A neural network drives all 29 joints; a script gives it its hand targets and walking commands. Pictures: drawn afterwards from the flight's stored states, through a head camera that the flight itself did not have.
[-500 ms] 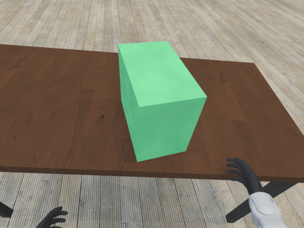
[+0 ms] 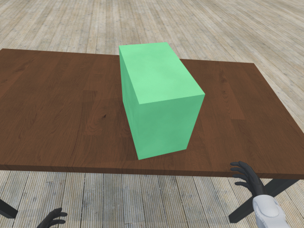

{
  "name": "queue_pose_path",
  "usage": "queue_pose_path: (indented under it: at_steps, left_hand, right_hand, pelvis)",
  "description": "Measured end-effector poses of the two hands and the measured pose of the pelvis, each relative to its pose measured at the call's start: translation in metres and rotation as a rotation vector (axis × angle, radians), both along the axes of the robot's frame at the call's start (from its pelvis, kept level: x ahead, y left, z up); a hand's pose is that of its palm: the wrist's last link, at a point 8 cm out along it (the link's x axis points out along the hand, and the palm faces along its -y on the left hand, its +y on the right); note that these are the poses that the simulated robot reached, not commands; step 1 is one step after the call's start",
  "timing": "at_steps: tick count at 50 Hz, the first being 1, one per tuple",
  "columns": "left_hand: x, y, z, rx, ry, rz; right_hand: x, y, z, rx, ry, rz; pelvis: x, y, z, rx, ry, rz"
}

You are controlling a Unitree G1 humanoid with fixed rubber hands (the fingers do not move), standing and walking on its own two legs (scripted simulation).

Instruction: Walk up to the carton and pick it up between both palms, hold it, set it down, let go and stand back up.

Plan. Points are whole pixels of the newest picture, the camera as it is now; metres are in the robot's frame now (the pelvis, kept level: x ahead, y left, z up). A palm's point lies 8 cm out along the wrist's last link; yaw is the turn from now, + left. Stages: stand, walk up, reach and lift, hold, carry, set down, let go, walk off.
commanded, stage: stand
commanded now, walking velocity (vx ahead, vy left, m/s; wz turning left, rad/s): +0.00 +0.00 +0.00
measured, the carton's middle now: (153, 98) +0.51 +0.03 +0.06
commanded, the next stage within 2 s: none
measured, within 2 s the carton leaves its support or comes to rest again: neither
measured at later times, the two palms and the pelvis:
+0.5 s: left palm out of the picture +0.12 +0.29 -0.07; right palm out of the picture +0.10 -0.29 -0.08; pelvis -0.01 +0.00 +0.00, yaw +0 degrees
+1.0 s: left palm out of the picture +0.12 +0.29 -0.08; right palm out of the picture +0.10 -0.30 -0.09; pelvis -0.01 +0.00 +0.00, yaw +0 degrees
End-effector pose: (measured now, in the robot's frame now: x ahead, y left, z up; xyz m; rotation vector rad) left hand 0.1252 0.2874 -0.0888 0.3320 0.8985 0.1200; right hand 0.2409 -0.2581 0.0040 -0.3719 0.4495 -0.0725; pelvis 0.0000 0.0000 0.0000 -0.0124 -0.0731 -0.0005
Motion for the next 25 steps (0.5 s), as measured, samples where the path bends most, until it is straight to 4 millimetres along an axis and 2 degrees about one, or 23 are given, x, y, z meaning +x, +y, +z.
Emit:
queue_pose_path:
  at_steps: [4, 10, 16, 20, 25]
  left_hand:
    - [-0.003, 0.001, 0.001, 0.005, 0.003, 0.002]
    - [-0.003, 0.004, 0.005, 0.022, 0.005, 0.003]
    - [-0.002, 0.005, 0.011, 0.043, 0.008, -0.006]
    - [-0.001, 0.005, 0.014, 0.057, 0.007, -0.016]
    - [-0.001, 0.003, 0.016, 0.064, 0.004, -0.027]
  right_hand:
    - [-0.020, -0.008, -0.017, -0.002, 0.087, -0.033]
    - [-0.069, -0.020, -0.055, 0.007, 0.269, -0.098]
    - [-0.112, -0.028, -0.079, 0.022, 0.387, -0.145]
    - [-0.129, -0.032, -0.086, 0.028, 0.423, -0.167]
    - [-0.139, -0.036, -0.089, 0.027, 0.435, -0.180]
  pelvis:
    - [-0.002, 0.000, 0.000, 0.000, -0.002, 0.000]
    - [-0.001, 0.000, 0.000, 0.000, -0.002, 0.000]
    - [-0.002, 0.000, 0.000, 0.000, -0.003, 0.000]
    - [-0.004, 0.000, 0.000, 0.000, -0.005, 0.000]
    - [-0.007, 0.000, 0.000, 0.000, -0.010, 0.001]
